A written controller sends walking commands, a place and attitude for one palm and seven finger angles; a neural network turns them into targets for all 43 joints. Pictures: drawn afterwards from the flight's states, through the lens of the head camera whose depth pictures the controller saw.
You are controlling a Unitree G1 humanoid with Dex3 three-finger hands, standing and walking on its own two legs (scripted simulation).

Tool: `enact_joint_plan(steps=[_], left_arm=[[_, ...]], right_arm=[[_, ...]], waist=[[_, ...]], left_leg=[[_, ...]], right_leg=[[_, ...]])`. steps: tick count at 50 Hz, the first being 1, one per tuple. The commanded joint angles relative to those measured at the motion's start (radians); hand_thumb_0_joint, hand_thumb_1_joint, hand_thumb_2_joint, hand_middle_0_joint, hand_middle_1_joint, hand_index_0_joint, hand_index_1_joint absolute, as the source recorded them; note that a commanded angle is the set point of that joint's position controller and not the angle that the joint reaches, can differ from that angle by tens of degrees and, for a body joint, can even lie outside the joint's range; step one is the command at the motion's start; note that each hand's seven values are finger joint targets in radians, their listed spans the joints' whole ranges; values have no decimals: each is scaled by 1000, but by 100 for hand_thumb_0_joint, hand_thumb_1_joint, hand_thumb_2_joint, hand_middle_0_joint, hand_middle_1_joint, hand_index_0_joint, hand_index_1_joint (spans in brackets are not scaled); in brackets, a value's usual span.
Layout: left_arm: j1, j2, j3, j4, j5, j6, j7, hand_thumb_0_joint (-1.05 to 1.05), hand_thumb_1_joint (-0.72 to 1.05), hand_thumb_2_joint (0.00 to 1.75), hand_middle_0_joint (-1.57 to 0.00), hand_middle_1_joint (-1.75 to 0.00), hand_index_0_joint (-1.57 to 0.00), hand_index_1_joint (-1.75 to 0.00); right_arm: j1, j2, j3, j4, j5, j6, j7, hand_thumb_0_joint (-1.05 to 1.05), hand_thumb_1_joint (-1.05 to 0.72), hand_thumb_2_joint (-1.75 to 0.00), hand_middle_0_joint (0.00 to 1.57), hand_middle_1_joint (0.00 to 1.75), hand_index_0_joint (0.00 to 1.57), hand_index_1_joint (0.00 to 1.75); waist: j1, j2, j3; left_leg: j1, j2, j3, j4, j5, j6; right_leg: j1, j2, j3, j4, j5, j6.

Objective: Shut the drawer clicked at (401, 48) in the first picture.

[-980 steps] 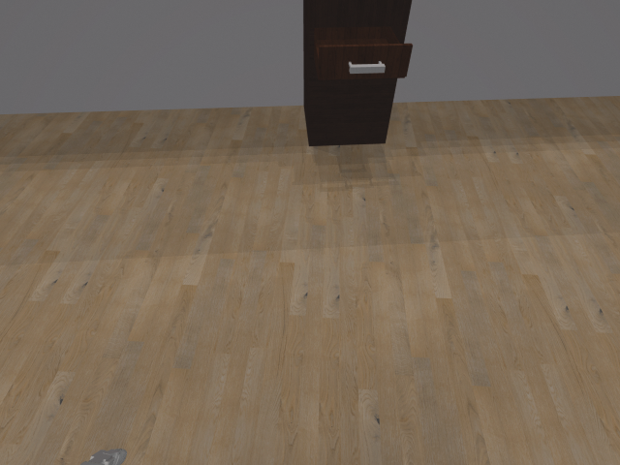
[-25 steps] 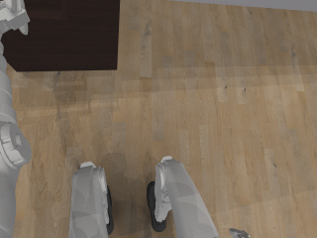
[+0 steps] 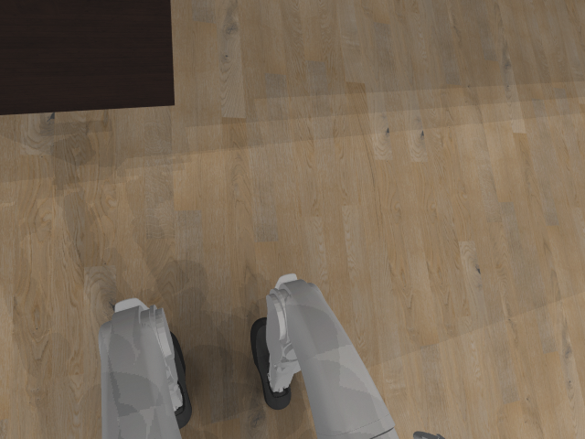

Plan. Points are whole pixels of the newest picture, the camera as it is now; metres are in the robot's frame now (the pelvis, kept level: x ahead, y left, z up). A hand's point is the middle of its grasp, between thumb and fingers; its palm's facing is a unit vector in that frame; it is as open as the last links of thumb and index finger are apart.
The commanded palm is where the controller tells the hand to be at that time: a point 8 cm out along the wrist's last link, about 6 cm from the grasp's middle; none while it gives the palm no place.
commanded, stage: pull the fist back off the drawer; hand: left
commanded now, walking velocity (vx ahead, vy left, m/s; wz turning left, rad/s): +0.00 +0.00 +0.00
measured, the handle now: out of the picture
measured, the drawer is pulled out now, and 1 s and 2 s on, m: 0.01 0.00 0.00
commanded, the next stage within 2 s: draw the hand back to the body in 0.76 s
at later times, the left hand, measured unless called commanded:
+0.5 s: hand out of the picture +0.61 +0.25 +0.05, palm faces +0.10 -0.99 -0.06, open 3.2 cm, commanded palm +0.60 +0.23 +0.05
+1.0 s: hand out of the picture +0.56 +0.24 +0.08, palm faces +0.08 -0.99 -0.10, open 3.3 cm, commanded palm +0.52 +0.26 +0.10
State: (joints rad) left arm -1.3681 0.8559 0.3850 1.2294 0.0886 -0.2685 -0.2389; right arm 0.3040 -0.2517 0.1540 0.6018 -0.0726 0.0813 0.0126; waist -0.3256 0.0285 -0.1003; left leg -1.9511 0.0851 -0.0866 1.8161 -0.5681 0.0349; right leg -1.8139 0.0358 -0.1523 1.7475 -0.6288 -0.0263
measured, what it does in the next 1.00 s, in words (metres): stands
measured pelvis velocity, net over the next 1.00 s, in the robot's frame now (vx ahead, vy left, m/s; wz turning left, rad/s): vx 0.03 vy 0.00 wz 0.04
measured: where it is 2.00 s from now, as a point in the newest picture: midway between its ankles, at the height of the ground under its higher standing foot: (225, 386)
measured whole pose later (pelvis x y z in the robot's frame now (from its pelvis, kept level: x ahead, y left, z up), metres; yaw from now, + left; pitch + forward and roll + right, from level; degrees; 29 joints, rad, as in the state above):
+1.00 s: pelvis +0.03 +0.00 +0.04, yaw +2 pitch +37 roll -6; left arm -0.87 0.56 0.45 0.81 -0.06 -0.34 -0.25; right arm 0.23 -0.25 0.04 0.56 -0.02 0.13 0.05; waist -0.18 0.05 -0.14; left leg -1.73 0.09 -0.05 1.69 -0.62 0.01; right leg -1.62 0.05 -0.11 1.64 -0.67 -0.03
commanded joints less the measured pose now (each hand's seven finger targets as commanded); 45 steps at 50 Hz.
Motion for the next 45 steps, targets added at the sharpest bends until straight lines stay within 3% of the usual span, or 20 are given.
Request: enact_joint_plan(steps=[1,3,5,7,10,12,15,19,21,25,27,29,33,35,37,38,39,40,43,45], left_arm=[[-583,213,11,-256,-8,-56,22,0,90,90,-140,-160,-140,-160],[-591,221,9,-245,-4,-48,21,0,90,90,-140,-160,-140,-160],[-572,197,-3,-229,-3,-38,15,0,90,90,-140,-160,-140,-160],[-559,205,10,-235,-9,-28,12,0,90,90,-140,-160,-140,-160],[-517,195,23,-274,-12,-18,4,0,90,90,-140,-160,-140,-160],[-488,171,23,-286,-26,-8,2,0,90,90,-140,-160,-140,-160],[-413,179,55,-308,-37,1,-3,0,90,90,-140,-160,-140,-160],[-332,172,76,-348,-47,-1,0,0,90,90,-140,-160,-140,-160],[-303,165,87,-394,-53,-15,2,0,90,90,-140,-160,-140,-160],[-192,123,114,-458,-85,-46,4,0,90,90,-140,-160,-140,-160],[-143,70,96,-443,-97,-52,6,0,90,90,-140,-160,-140,-160],[-100,65,112,-449,-109,-62,12,0,90,90,-140,-160,-140,-160],[-50,-9,81,-476,-126,-104,16,0,90,90,-140,-160,-140,-160],[-88,-13,74,-467,-125,-131,21,0,90,90,-140,-160,-140,-160],[-98,-3,85,-448,-124,-153,25,0,90,90,-140,-160,-140,-160],[-102,-19,75,-425,-126,-158,24,0,90,90,-140,-160,-140,-160],[-88,-3,87,-408,-123,-165,25,0,90,90,-140,-160,-140,-160],[-116,-13,72,-423,-122,-178,23,0,90,90,-140,-160,-140,-160],[-52,-8,84,-369,-118,-184,13,0,90,90,-140,-160,-140,-160],[18,-5,95,-519,-138,-185,0,0,90,90,-140,-160,-140,-160]], right_arm=[[261,-254,-72,4,-9,2,-19,0,-90,-90,20,30,20,30],[262,-255,-68,2,-8,3,-20,0,-90,-90,20,30,20,30],[265,-252,-67,-2,-8,4,-16,0,-90,-90,20,30,20,30],[270,-258,-69,-6,-8,10,-16,0,-90,-90,20,30,20,30],[278,-254,-76,-12,-8,12,-9,0,-90,-90,20,30,20,30],[276,-255,-81,-12,-6,16,-6,0,-90,-90,20,30,20,30],[276,-250,-86,-20,-1,17,0,0,-90,-90,20,30,20,30],[269,-244,-95,-26,4,22,4,0,-90,-90,20,30,20,30],[266,-241,-102,-31,5,21,8,0,-90,-90,20,30,20,30],[257,-230,-120,-33,10,19,17,0,-90,-90,20,30,20,30],[249,-227,-127,-27,12,21,18,0,-90,-90,20,30,20,30],[246,-223,-133,-29,13,21,19,0,-90,-90,20,30,20,30],[225,-211,-146,-25,16,16,20,0,-90,-90,20,30,20,30],[220,-207,-147,-10,15,12,16,0,-90,-90,20,30,20,30],[213,-210,-151,-5,13,11,14,0,-90,-90,20,30,20,30],[210,-208,-151,-2,13,11,14,0,-90,-90,20,30,20,30],[207,-209,-150,-3,12,13,11,0,-90,-90,20,30,20,30],[204,-205,-149,-4,10,10,12,0,-90,-90,20,30,20,30],[192,-208,-151,-13,11,19,12,0,-90,-90,20,30,20,30],[181,-204,-160,-52,23,28,17,0,-90,-90,20,30,20,30]], waist=[[-73,446,-677],[-82,430,-663],[-79,451,-646],[-71,427,-643],[-43,474,-689],[-40,434,-673],[-9,434,-692],[15,380,-688],[34,406,-721],[68,381,-767],[67,340,-734],[80,293,-722],[88,273,-731],[73,255,-705],[79,270,-705],[70,247,-702],[77,240,-698],[73,267,-703],[88,245,-724],[149,304,-836]], left_leg=[[730,-15,-86,-167,165,17],[712,-15,-88,-165,152,19],[722,-16,-92,-172,149,18],[714,-13,-100,-178,132,17],[771,-13,-103,-186,165,9],[772,-9,-111,-197,150,8],[776,-9,-101,-203,176,7],[762,-4,-92,-211,191,9],[806,-3,-94,-221,232,4],[870,-1,-90,-226,330,-1],[849,-1,-84,-230,327,0],[816,-3,-69,-232,333,5],[825,-8,-51,-231,371,6],[808,-10,-49,-222,364,9],[814,-14,-45,-219,373,7],[798,-16,-40,-213,369,10],[782,-18,-35,-208,365,11],[795,-19,-35,-207,377,12],[790,-23,-30,-199,396,10],[899,-25,-22,-249,453,4]], right_leg=[[141,43,50,-215,174,-16],[142,44,50,-214,171,-15],[125,44,45,-214,170,-18],[126,44,40,-209,165,-16],[123,44,36,-202,180,-22],[126,44,34,-208,176,-19],[152,47,38,-212,180,-22],[194,48,42,-225,183,-17],[200,48,41,-222,198,-19],[238,47,49,-233,244,-19],[250,45,49,-244,244,-15],[301,46,57,-258,254,-11],[334,43,70,-273,287,-8],[328,41,75,-275,288,-6],[326,39,75,-274,290,-6],[335,39,79,-277,293,-4],[348,39,82,-277,294,-5],[338,39,84,-274,301,-5],[362,39,85,-268,321,-7],[453,37,92,-287,368,-10]])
